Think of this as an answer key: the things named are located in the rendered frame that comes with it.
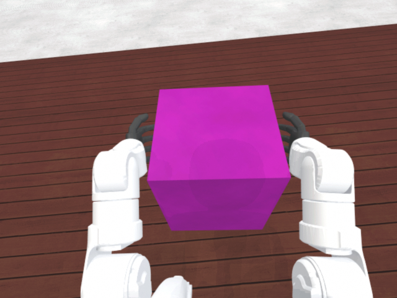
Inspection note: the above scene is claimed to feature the robot right hand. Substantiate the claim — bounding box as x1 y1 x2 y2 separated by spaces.
278 112 310 164

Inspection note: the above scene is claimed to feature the robot right upper arm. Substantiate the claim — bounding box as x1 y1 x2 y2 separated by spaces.
292 256 372 298

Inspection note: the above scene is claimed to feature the robot left upper arm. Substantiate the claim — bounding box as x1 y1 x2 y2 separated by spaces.
81 253 152 298

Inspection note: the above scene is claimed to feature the robot right forearm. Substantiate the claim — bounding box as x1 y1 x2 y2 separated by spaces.
289 137 373 298

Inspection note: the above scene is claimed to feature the robot left hand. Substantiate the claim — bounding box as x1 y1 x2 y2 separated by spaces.
125 114 154 162

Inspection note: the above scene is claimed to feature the robot left forearm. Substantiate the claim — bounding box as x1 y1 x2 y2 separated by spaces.
81 138 147 294

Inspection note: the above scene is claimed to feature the carton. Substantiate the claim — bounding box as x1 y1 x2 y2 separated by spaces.
147 85 291 231

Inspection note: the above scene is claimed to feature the robot left thigh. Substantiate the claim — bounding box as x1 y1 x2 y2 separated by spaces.
151 278 192 298

